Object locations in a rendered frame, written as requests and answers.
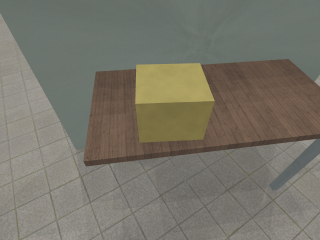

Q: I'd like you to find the carton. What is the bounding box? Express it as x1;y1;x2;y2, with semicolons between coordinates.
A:
135;63;215;143

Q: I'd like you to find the table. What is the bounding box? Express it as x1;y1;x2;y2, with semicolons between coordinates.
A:
83;59;320;190

